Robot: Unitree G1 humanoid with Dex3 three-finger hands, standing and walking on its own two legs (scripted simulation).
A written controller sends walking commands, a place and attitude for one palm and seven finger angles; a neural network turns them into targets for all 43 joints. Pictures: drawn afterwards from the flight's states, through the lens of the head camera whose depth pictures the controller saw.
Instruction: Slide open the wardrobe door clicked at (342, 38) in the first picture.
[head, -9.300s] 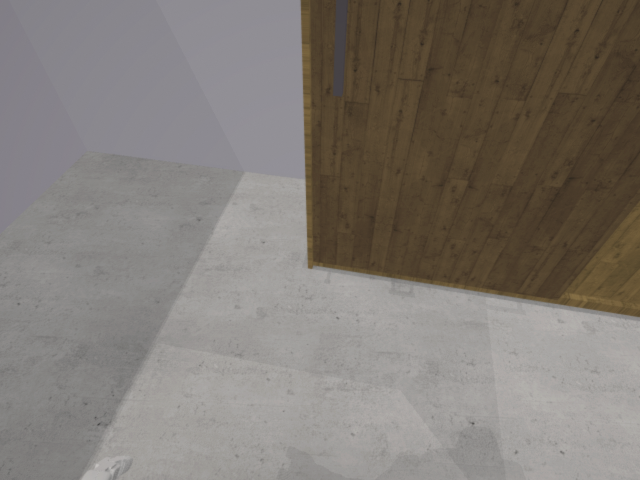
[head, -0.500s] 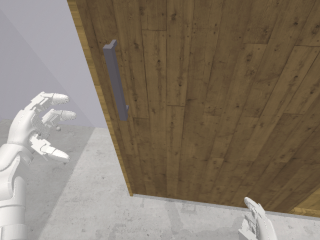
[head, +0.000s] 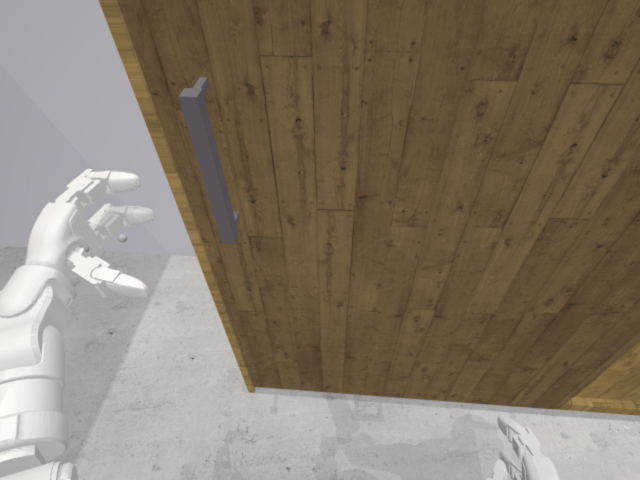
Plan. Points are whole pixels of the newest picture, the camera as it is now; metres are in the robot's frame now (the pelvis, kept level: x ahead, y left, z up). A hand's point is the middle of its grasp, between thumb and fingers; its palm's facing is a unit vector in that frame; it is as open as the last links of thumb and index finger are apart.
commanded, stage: move the hooked fingers beside the handle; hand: left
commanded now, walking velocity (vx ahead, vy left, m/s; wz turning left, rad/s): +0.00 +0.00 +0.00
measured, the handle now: (217, 169) +0.49 +0.19 +0.14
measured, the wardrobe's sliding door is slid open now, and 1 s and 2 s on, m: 0.00 0.00 0.00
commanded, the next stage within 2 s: feel for the door with the fingertips in 1.66 s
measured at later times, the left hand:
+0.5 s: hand (149, 198) +0.40 +0.25 +0.16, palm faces +0.00 -1.00 +0.00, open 14.0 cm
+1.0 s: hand (167, 183) +0.45 +0.24 +0.15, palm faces +0.00 -1.00 -0.01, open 13.7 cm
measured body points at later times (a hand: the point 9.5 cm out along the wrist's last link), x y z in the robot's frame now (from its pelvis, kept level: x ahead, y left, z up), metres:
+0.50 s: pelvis +0.00 +0.00 +0.00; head +0.02 +0.00 +0.45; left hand +0.40 +0.30 +0.16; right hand +0.11 -0.27 -0.10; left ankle +0.03 +0.13 -0.73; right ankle -0.03 -0.12 -0.73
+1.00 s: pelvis +0.01 +0.01 -0.01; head +0.05 +0.00 +0.44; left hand +0.44 +0.30 +0.15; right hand +0.07 -0.27 -0.12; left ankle +0.03 +0.13 -0.73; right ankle -0.03 -0.12 -0.73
